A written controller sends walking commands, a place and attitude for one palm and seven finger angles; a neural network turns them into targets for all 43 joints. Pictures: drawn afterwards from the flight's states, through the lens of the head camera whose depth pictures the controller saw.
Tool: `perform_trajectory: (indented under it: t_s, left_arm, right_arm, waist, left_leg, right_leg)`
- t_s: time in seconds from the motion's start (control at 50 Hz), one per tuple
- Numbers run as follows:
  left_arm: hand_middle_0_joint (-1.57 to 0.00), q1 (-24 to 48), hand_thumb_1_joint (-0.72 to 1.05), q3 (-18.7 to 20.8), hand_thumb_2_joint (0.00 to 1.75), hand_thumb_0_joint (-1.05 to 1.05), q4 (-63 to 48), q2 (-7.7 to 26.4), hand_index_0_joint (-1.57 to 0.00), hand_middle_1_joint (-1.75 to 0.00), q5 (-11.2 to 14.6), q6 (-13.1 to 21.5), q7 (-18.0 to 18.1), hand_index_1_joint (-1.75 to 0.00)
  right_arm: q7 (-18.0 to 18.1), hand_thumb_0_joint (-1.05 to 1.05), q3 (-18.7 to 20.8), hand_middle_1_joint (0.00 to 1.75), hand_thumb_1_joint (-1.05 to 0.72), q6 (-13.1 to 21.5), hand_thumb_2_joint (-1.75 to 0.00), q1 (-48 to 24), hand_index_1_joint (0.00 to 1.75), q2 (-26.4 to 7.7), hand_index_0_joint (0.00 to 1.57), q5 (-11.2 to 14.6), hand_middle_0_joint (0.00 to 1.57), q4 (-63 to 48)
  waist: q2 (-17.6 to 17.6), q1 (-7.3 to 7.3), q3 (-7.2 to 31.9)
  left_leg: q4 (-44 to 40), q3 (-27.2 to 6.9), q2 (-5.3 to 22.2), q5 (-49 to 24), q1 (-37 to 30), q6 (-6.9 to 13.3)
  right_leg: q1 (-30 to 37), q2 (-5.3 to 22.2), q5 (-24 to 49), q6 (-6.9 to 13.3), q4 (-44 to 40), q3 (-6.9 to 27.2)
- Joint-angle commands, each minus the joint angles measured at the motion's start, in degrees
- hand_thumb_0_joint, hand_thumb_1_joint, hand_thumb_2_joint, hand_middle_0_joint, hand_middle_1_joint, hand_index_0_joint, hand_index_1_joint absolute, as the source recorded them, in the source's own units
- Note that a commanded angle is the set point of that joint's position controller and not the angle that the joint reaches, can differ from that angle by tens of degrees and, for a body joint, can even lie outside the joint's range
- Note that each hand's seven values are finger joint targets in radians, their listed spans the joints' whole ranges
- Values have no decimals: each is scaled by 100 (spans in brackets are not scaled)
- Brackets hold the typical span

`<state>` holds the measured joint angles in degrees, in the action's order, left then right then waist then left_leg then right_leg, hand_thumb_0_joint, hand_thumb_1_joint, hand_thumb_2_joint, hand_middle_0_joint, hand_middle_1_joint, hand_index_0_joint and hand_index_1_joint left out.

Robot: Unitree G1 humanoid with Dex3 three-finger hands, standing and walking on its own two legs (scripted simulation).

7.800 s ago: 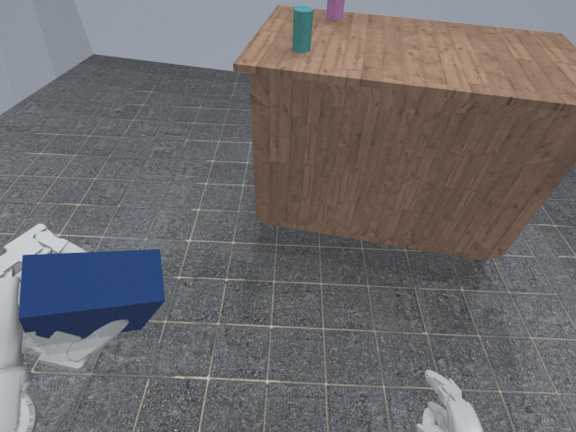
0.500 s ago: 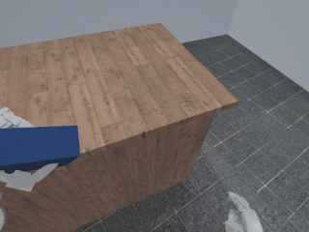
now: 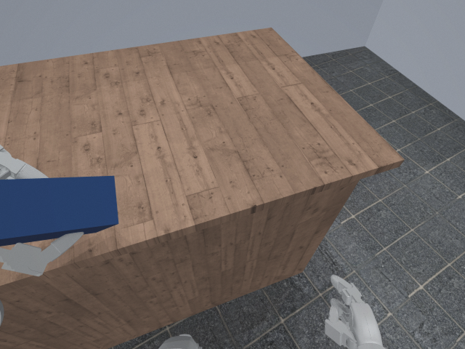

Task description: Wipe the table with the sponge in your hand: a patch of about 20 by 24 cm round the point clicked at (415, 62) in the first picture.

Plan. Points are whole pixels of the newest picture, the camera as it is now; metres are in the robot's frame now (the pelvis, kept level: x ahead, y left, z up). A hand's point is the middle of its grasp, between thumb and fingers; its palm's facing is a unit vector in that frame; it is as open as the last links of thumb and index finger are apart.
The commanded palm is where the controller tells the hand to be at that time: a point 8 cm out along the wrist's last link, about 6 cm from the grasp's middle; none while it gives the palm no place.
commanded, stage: come to a stop and stand still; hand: left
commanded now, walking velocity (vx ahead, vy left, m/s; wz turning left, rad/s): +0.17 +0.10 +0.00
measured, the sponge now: (69, 211) +0.24 +0.22 +0.18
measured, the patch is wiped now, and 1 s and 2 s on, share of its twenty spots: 0.00 0.00 0.00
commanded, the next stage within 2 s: look again from close up in 1.38 s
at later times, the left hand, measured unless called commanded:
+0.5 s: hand (19, 183) +0.26 +0.27 +0.21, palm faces +0.36 -0.83 -0.42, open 9.4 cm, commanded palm +0.20 +0.32 +0.20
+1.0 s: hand out of the picture +0.27 +0.33 +0.20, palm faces +0.41 -0.83 -0.37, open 9.4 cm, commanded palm +0.21 +0.35 +0.20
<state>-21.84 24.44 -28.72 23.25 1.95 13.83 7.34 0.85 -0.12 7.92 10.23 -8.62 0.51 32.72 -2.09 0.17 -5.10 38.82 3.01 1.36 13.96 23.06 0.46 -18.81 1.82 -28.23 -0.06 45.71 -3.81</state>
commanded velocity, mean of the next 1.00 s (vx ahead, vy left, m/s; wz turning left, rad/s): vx -0.02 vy -0.04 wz -0.01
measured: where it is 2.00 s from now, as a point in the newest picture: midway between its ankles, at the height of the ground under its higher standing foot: outside the picture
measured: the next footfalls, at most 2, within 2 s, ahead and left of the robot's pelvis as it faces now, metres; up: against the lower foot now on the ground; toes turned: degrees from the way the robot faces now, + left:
right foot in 0.02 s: +0.09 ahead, -0.04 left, +0.00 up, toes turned -1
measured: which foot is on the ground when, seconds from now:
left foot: down 0.00-1.00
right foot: up 0.00-0.00, down 0.02-1.00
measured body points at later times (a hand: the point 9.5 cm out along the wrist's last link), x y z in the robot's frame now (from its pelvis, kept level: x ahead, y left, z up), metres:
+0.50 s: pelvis +0.04 +0.04 +0.02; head +0.06 +0.04 +0.47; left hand +0.23 +0.31 +0.23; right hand +0.22 -0.17 -0.06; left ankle +0.09 +0.17 -0.71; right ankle +0.05 -0.04 -0.71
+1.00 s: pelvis +0.04 +0.07 +0.03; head +0.07 +0.10 +0.47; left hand +0.24 +0.38 +0.21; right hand +0.21 -0.16 -0.04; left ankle +0.08 +0.16 -0.71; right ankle +0.05 -0.04 -0.71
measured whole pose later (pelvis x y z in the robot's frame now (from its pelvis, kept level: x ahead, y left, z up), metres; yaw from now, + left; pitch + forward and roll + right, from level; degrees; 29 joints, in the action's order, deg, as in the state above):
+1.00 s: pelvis +0.04 +0.07 +0.03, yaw -1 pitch -1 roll -1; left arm -22.4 23.3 -25.3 22.7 2.5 14.3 6.3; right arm 1.2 -0.6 8.2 13.2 -11.5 0.7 33.5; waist -2.2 -1.7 -3.4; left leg 27.8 1.2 -0.6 12.1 14.7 2.4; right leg -11.0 -1.8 -12.1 0.5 24.1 -0.8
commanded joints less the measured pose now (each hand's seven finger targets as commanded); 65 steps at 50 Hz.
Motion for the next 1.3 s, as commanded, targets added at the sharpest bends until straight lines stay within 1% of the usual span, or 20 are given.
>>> perform_trajectory:
  t_s: [0.0, 0.02, 0.08, 0.16, 0.2, 0.22, 0.26, 0.38, 0.42, 0.46, 0.5, 0.52, 0.54, 0.56, 0.58, 0.62, 0.72, 0.8, 1.0, 1.28]
  left_arm:
    - [-120, -160, 10, 705, 130, 0, -1145, 1090, -120, -160, 71, 277, 86, -160]
    - [-120, 146, 10, 514, 130, 0, -1085, 856, -120, -160, 133, 238, 76, -160]
    - [-120, 323, 10, 616, 130, 0, -867, 985, -120, -160, 23, 326, 129, -160]
    - [-120, 714, 10, 195, 130, 0, -638, 568, -120, -160, 9, 305, 127, -160]
    - [-120, 934, 10, 39, 130, 0, -1151, 521, -120, -160, 54, 270, 116, -160]
    - [-120, 1235, 10, 10, 130, 0, -1290, 566, -120, -160, 52, 283, 106, -160]
    - [-120, 760, 10, 184, 130, 0, -1331, 709, -120, -160, 58, 130, 86, -160]
    - [-120, -312, 10, 591, 130, 0, -1695, 917, -120, -160, 84, 103, 110, -160]
    - [-120, -269, 10, 635, 130, 0, -1185, 857, -120, -160, 108, 27, 99, -160]
    - [-120, -368, 10, 450, 130, 0, -803, 671, -120, -160, 225, -104, 66, -160]
    - [-120, -189, 10, 234, 130, 0, -768, 556, -120, -160, 234, -161, 133, -160]
    - [-120, 5228, 10, 3316, 130, 0, -1666, 4993, -120, -160, -423, 394, -29, -160]
    - [-120, 2574, 10, 878, 130, 0, 1344, 1445, -120, -160, -19, 263, -315, -160]
    - [-120, 1049, 10, 566, 130, 0, 1888, 975, -120, -160, 86, 184, -392, -160]
    - [-120, 727, 10, -394, 130, 0, 1198, -26, -120, -160, 211, 213, -434, -160]
    - [-120, 889, 10, -323, 130, 0, -449, 356, -120, -160, 145, 271, -297, -160]
    - [-120, 148, 10, 452, 130, 0, -1471, 1033, -120, -160, 148, 336, -26, -160]
    - [-120, 48, 10, 822, 130, 0, -1229, 1148, -120, -160, 233, 423, 42, -160]
    - [-120, 486, 10, -141, 130, 0, -825, 411, -120, -160, 15, 254, -74, -160]
    - [-120, 193, 10, 290, 130, 0, -1224, 739, -120, -160, 39, 185, -31, -160]
  right_arm:
    - [25, 0, 243, 30, -90, 143, -90, -396, 30, -810, 20, -40, 20, -819]
    - [-22, 0, 304, 30, -90, 170, -90, -307, 30, -997, 20, -36, 20, -728]
    - [11, 0, 188, 30, -90, 168, -90, -289, 30, -918, 20, -15, 20, -477]
    - [154, 0, 141, 30, -90, 236, -90, -329, 30, -739, 20, -72, 20, -463]
    - [212, 0, 294, 30, -90, 294, -90, -297, 30, -1018, 20, 10, 20, -589]
    - [165, 0, 332, 30, -90, 288, -90, -290, 30, -1044, 20, -4, 20, -680]
    - [129, 0, 305, 30, -90, 301, -90, -308, 30, -903, 20, -65, 20, -619]
    - [11, 0, 183, 30, -90, 325, -90, -456, 30, -931, 20, -7, 20, -786]
    - [48, 0, 156, 30, -90, 270, -90, -396, 30, -860, 20, -6, 20, -770]
    - [80, 0, 221, 30, -90, 184, -90, -236, 30, -860, 20, 16, 20, -746]
    - [113, 0, 124, 30, -90, 128, -90, -287, 30, -844, 20, -1, 20, -605]
    - [192, 0, 413, 30, -90, 458, -90, 235, 30, -1183, 20, -252, 20, -407]
    - [194, 0, 141, 30, -90, 530, -90, -153, 30, -540, 20, 35, 20, -526]
    - [158, 0, 359, 30, -90, 536, -90, 17, 30, -1015, 20, 84, 20, -623]
    - [4, 0, 341, 30, -90, 469, -90, -99, 30, -978, 20, 161, 20, -677]
    - [-166, 0, 376, 30, -90, 387, -90, -226, 30, -1051, 20, 146, 20, -867]
    - [-136, 0, 323, 30, -90, 393, -90, -483, 30, -1026, 20, 73, 20, -994]
    - [85, 0, 251, 30, -90, 275, -90, -478, 30, -969, 20, 12, 20, -921]
    - [50, 0, 215, 30, -90, 430, -90, -320, 30, -1036, 20, 38, 20, -782]
    - [71, 0, 176, 30, -90, 253, -90, -442, 30, -932, 20, 46, 20, -855]
  waist:
    - [-1194, -193, 681]
    - [-1301, -169, 394]
    - [-552, -106, 515]
    - [-220, -84, 982]
    - [1302, -29, 1340]
    - [1505, -71, 1320]
    - [1664, -34, 1311]
    - [1434, -115, 1303]
    - [642, -105, 1047]
    - [-429, -33, 805]
    - [-193, 37, 835]
    - [-1177, -319, -3]
    - [-1042, -164, 1112]
    - [-283, -385, 1004]
    - [855, -262, 1402]
    - [1094, -257, 1584]
    - [-123, -239, 1238]
    - [468, -121, 929]
    - [576, -145, 947]
    - [839, -164, 1227]
  left_leg:
    - [1954, 66, -333, 1533, 1946, 36]
    - [2796, -405, -82, 1084, 2152, -83]
    - [2089, -634, 372, 928, 1629, -81]
    - [-914, 456, -278, -751, -1357, -52]
    - [-1544, -1338, 1019, -1945, -2513, 482]
    - [-2034, -2235, 1506, -2187, -2142, 791]
    - [-2115, -2261, 1624, -2507, -2087, 873]
    - [-1607, -705, 1046, -664, -612, 298]
    - [-1381, -333, 544, 831, -12, 46]
    - [-282, -200, 12, 576, -611, -116]
    - [-395, -361, 68, 107, -900, -73]
    - [-376, 233, -226, -298, -124, -160]
    - [-775, -389, -427, -662, -719, 77]
    - [-1093, -222, -35, -1016, -1241, 43]
    - [-1333, -206, 131, -1741, -1839, 149]
    - [-1175, -553, 522, -2527, -1832, 338]
    - [-1193, -551, 163, -393, -990, 146]
    - [-1366, -670, 123, 106, -1050, 137]
    - [-2004, -855, 414, -27, -1017, 196]
    - [-1896, -808, 422, -1637, -1490, -115]
  right_leg:
    - [1425, 1983, -832, 1137, -3435, 3667]
    - [1208, 2237, -113, 1320, -3483, 3852]
    - [1285, 1774, 2735, 1156, -2395, 2158]
    - [471, 542, 2553, 399, -1622, 318]
    - [-423, -31, 1092, -71, 48, 40]
    - [-526, -290, -342, -83, 708, 317]
    - [-619, -102, -216, -84, 709, 523]
    - [1234, -229, 1393, -12, -1986, 205]
    - [1410, 8, 1501, 99, -2444, 776]
    - [212, 747, 770, 533, -3266, 2109]
    - [215, 833, 1424, 646, -3113, 1823]
    - [215, 283, 3575, 39, -3448, 1472]
    - [702, 618, 3463, 414, -2539, 1369]
    - [829, 565, 4110, 171, -2491, 1745]
    - [1023, 371, 4233, 69, -1949, 1227]
    - [1017, 199, 3448, -167, -1628, 856]
    - [1056, 350, 1823, 162, -2508, 1100]
    - [559, 366, 989, 278, -2802, 1140]
    - [1110, -60, 1978, 61, -2449, 577]
    - [1306, -32, 2566, 77, -2336, 422]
